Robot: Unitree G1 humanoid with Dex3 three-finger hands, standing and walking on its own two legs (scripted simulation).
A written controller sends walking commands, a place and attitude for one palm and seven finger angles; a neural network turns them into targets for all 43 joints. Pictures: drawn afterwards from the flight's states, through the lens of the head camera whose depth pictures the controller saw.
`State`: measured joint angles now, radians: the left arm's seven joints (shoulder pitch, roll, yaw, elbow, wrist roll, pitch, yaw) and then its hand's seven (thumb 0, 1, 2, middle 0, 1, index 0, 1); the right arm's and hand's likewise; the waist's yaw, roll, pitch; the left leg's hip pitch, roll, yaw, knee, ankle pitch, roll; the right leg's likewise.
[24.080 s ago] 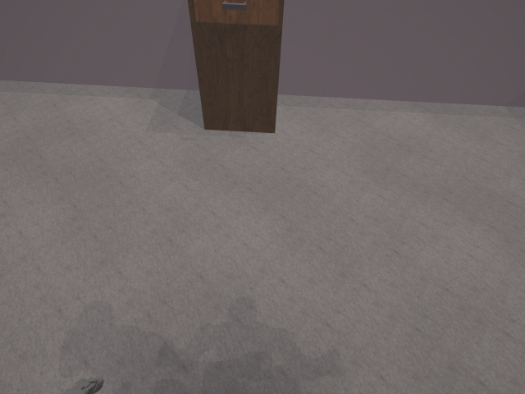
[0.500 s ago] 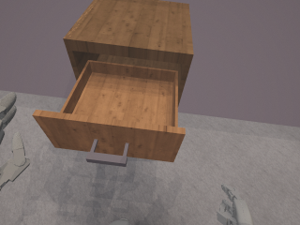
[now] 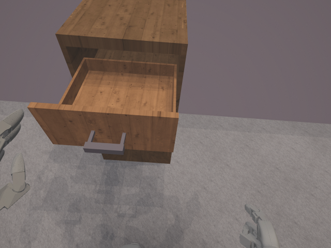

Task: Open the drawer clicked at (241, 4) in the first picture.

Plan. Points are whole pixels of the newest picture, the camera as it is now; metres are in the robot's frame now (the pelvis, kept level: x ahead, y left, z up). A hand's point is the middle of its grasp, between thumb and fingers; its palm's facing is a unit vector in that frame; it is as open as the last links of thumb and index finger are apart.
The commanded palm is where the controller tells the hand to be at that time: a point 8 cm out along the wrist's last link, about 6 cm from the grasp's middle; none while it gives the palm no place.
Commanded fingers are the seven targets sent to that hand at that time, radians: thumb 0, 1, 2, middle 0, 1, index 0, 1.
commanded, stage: stop stepping back and stand still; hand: left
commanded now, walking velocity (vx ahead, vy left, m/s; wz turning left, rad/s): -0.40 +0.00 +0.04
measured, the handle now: (106, 141) +0.40 +0.19 -0.02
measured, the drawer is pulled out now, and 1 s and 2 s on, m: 0.30 0.30 0.30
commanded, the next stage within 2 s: let the arm hang, fingers relaxed in 0.88 s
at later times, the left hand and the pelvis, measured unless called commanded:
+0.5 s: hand out of the picture +0.05 +0.22 +0.16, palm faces +0.40 -0.81 -0.43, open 7.4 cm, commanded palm -0.02 +0.26 +0.18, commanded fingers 0.00 0.90 0.90 -0.20 -0.30 -0.20 -0.30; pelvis -0.14 -0.03 +0.00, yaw +2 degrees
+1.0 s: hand out of the picture +0.01 +0.22 +0.15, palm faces +0.39 -0.81 -0.44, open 7.4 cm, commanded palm none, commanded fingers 0.00 0.90 0.90 -0.20 -0.30 -0.20 -0.30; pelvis -0.16 -0.02 +0.00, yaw +6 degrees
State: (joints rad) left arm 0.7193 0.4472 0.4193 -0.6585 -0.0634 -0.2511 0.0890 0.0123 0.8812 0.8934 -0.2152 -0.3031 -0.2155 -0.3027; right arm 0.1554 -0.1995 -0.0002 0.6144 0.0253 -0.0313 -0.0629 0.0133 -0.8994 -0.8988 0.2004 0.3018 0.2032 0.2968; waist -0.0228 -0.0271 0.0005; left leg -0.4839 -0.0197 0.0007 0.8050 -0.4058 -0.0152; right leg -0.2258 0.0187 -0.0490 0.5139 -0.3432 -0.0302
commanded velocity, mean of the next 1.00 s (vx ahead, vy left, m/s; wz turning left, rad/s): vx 0.15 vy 0.03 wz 0.00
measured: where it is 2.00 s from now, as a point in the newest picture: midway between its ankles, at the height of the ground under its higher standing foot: outside the picture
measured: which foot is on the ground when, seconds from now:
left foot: up 0.00-0.02, down 0.04-0.30, up 0.32-0.50, down 0.52-0.72, up 0.74-0.96, down 0.98-1.00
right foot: down 0.00-0.54, up 0.56-0.70, down 0.72-1.00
